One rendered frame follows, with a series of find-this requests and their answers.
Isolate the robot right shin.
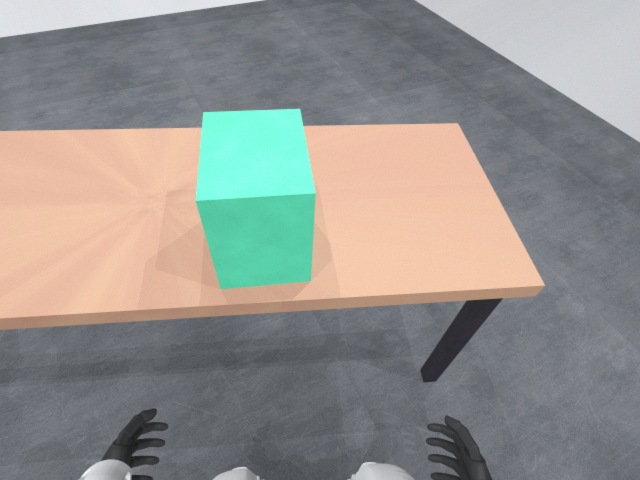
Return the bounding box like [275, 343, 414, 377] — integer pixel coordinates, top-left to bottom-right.
[358, 462, 376, 471]

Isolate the carton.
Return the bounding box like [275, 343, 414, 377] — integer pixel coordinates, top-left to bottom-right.
[196, 109, 316, 289]

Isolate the left robot hand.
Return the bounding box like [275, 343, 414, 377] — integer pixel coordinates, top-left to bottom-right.
[101, 408, 168, 480]

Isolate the left robot forearm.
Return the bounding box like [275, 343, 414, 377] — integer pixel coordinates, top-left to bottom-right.
[78, 459, 132, 480]

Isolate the right robot hand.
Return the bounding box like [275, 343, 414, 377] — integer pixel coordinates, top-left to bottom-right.
[426, 415, 492, 480]

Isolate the table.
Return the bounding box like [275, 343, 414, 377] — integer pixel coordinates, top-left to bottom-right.
[0, 123, 545, 382]

